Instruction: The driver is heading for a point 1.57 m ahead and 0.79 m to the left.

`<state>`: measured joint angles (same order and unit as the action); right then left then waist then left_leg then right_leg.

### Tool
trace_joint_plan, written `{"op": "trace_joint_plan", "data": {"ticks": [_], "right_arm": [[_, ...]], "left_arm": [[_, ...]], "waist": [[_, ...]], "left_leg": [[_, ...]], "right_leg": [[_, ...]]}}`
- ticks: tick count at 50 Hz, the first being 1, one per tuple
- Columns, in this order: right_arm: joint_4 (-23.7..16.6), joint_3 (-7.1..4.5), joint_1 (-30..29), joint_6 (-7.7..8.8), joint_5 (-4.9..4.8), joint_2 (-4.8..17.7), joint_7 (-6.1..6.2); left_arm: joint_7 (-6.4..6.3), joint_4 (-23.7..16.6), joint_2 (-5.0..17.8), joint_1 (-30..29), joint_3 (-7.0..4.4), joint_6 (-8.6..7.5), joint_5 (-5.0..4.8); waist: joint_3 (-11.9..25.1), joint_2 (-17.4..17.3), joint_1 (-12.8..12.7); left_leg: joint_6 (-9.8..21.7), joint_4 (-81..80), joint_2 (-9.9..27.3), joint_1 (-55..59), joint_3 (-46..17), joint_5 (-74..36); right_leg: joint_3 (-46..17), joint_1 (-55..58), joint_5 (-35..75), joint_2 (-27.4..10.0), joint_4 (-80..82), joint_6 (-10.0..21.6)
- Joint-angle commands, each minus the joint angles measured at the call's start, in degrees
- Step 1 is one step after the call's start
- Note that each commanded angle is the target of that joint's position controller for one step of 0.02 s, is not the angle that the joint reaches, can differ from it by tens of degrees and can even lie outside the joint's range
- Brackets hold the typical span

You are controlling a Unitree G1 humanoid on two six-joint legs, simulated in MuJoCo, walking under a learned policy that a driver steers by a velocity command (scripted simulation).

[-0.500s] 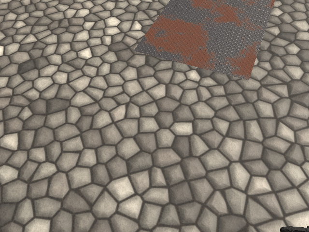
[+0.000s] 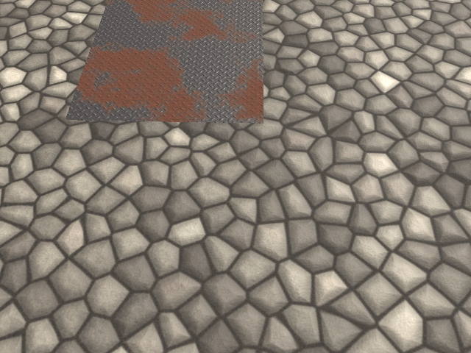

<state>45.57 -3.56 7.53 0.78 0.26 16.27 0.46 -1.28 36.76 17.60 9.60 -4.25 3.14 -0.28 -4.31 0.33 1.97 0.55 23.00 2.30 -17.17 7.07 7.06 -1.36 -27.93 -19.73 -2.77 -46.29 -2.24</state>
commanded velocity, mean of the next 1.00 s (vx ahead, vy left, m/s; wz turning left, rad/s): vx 0.02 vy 0.00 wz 0.41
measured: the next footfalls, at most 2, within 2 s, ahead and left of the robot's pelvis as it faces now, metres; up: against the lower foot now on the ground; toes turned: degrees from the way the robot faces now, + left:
right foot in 0.06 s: +0.08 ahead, -0.14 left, +0.00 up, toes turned +1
left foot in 0.44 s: +0.04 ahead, +0.10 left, +0.00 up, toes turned +14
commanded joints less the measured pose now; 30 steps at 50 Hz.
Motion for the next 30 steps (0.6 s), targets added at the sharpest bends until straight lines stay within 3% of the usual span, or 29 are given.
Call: {"op": "trace_joint_plan", "data": {"ticks": [1,2,3,4,5,6,7,8,9,12,15,17,20,21,22,23,24,25,26,27,28,30], "right_arm": [[-2.7,-0.84,-4.1,0.5,-1.18,6.8,-1.04],[-2.0,0.09,-4.1,0.63,-1.45,4.8,-1.54],[-0.8,1.13,-1.2,1.02,-0.98,2.6,-2.2],[-1.1,2.07,0.9,1.24,1.23,0.4,-2.87],[-0.8,1.67,3.7,1.01,0.22,1.3,-2.42],[-0.4,0.64,1.7,0.43,-0.24,6.0,-1.79],[-0.7,-0.18,0.4,0.09,-0.56,7.4,-1.36],[-0.1,-0.53,0.5,-0.46,-0.52,7.7,-0.65],[-0.4,-0.96,0.8,-1.08,-0.25,8.4,-0.35],[-1.1,-1.53,2.6,-1.93,-1.61,6.7,-0.34],[-2.1,-1.16,1.7,-2.55,-1.61,4.6,-0.56],[-2.9,-1.19,1.7,-2.89,-1.66,4.7,-1.17],[-2.8,-1.64,5.5,-3.2,-1.49,5.1,-2.18],[-2.6,-2.08,6.8,-3.18,-1.04,6.0,-2.03],[-3.4,-3.51,7.2,-2.99,-0.69,11.3,-1.21],[-4.8,-4.69,7.8,-2.45,0.5,17.8,-0.89],[-5.3,-4.07,10.0,-1.13,2.21,15.9,-1.31],[-5.5,-3.54,7.2,-0.12,1.84,14.3,-1.26],[-6.0,-3.42,4.1,0.17,0.47,13.1,-0.74],[-6.4,-2.84,2.0,0.0,-0.73,11.3,-0.18],[-6.7,-2.4,1.4,-0.36,-1.13,10.5,0.34],[-7.2,-2.31,2.6,-0.73,-0.82,10.3,0.88]], "left_arm": [[0.57,-1.2,1.6,5.9,-0.35,-0.5,0.83],[0.73,-0.2,1.3,7.3,-0.27,-0.69,1.19],[0.48,-0.5,3.4,7.1,-0.55,-0.8,1.62],[-0.29,-1.8,8.5,6.9,-1.2,-0.81,2.17],[-0.4,-2.1,8.5,1.1,-0.91,-1.02,3.09],[-0.08,-3.2,6.5,-3.1,-0.75,-1.67,2.79],[-0.1,-2.6,6.8,-3.9,-0.99,-2.17,2.48],[-0.33,-2.4,7.6,-3.6,-1.29,-2.49,2.29],[-0.54,-1.9,7.7,-2.9,-1.43,-2.83,1.86],[-1.3,-0.7,6.7,-0.9,-1.58,-3.06,0.94],[-1.6,-0.5,6.5,-3.9,-1.91,-2.6,0.8],[-1.6,-0.1,7.0,-4.5,-2.27,-2.13,0.71],[-1.68,0.8,7.7,-6.1,-2.67,-1.69,-0.68],[-1.62,2.0,6.7,-4.3,-2.59,-1.68,-1.06],[-1.36,2.4,4.4,-1.7,-2.18,-1.78,0.21],[-1.6,-1.3,1.8,-6.8,-1.03,-2.09,2.21],[-1.9,-1.7,4.1,-10.2,-1.63,-2.43,1.33],[-1.87,-1.0,5.4,-9.5,-2.15,-2.4,0.16],[-2.17,0.3,5.8,-8.2,-2.54,-2.34,0.22],[-2.57,1.1,6.4,-7.7,-2.85,-2.23,0.65],[-2.63,1.6,6.3,-6.7,-3.03,-2.23,0.75],[-2.29,2.0,4.9,-5.1,-2.77,-2.56,0.42]], "waist": [[10.9,-6.7,-3.7],[10.4,-6.2,-4.8],[10.4,-4.3,-4.3],[12.0,6.5,-1.6],[11.2,13.6,0.6],[7.9,10.6,-0.5],[5.7,11.3,-0.6],[5.3,11.6,-1.4],[4.6,12.4,-2.2],[6.4,8.4,-2.5],[7.8,7.1,-2.5],[9.0,7.7,-2.6],[9.9,7.6,0.0],[9.5,5.4,0.4],[9.0,-6.7,-1.4],[7.3,-19.9,-0.2],[11.7,-12.2,3.2],[9.8,-8.7,1.3],[8.4,-5.8,-0.3],[7.7,-5.2,-0.9],[8.1,-5.5,-1.7],[9.6,-5.8,-1.9]], "left_leg": [[11.3,-5.2,11.9,1.9,-10.1,-4.9],[8.7,-3.5,10.2,-1.1,-9.6,-0.7],[4.1,-1.5,7.7,-4.9,-8.8,4.4],[-0.7,8.6,2.7,-8.1,-4.6,17.1],[-2.5,10.6,1.1,-5.0,-5.2,22.8],[-3.3,12.9,1.2,-1.5,-5.7,18.2],[-3.3,14.1,-0.3,-3.6,-4.4,14.3],[-3.4,16.9,-0.6,-5.2,-4.3,14.8],[-3.7,22.1,-0.1,-7.1,-5.4,18.2],[-3.8,33.2,0.8,-13.0,-7.2,25.1],[-3.9,28.6,1.2,-10.7,-5.6,21.7],[-3.5,24.0,0.5,-7.6,-4.0,18.9],[-0.8,10.9,-1.7,0.4,-0.9,8.8],[1.0,4.4,-2.6,4.7,-2.3,2.0],[4.8,-0.9,5.3,11.7,-15.5,-14.9],[16.9,-3.3,19.6,15.3,-36.7,-32.5],[21.9,-4.2,21.1,15.4,-38.4,-28.6],[19.3,-3.6,18.1,14.9,-32.9,-24.6],[15.6,-3.0,14.5,14.3,-28.8,-20.0],[13.3,-2.8,13.0,13.8,-27.1,-18.7],[12.5,-3.2,11.3,11.9,-25.5,-19.1],[12.4,-3.3,10.0,12.8,-24.6,-19.8]], "right_leg": [[1.5,15.8,6.4,1.7,13.8,2.0],[2.0,22.3,11.2,2.4,21.7,3.0],[-2.0,28.8,16.2,-1.0,25.6,4.4],[-14.3,31.8,30.1,-13.2,25.9,7.5],[-15.0,19.6,20.8,-17.6,27.5,14.7],[-11.6,14.3,11.0,-13.2,28.8,14.0],[-8.9,14.2,8.3,-10.5,28.5,11.8],[-8.3,15.1,10.3,-10.5,28.1,11.3],[-9.1,15.5,17.2,-12.7,27.6,12.7],[-8.7,20.8,33.5,-16.4,25.0,15.9],[-5.3,21.6,35.7,-15.8,23.9,15.4],[-3.9,22.0,36.0,-15.8,22.8,15.0],[-0.6,19.8,31.3,-15.0,18.4,11.6],[2.0,16.9,24.1,-12.9,14.3,8.2],[8.1,7.2,9.0,-7.4,2.1,2.5],[7.4,-9.1,-19.0,2.7,-11.5,-2.3],[-1.5,-10.3,-22.1,3.0,-21.1,-1.8],[-3.2,-11.6,-17.4,1.8,-23.5,-0.9],[-3.5,-12.4,-12.0,0.9,-22.3,-0.6],[-3.9,-12.7,-8.1,0.4,-20.6,-0.8],[-3.7,-10.0,-5.3,0.8,-20.3,-1.2],[-3.4,-8.4,-1.5,2.1,-19.4,-1.8]]}}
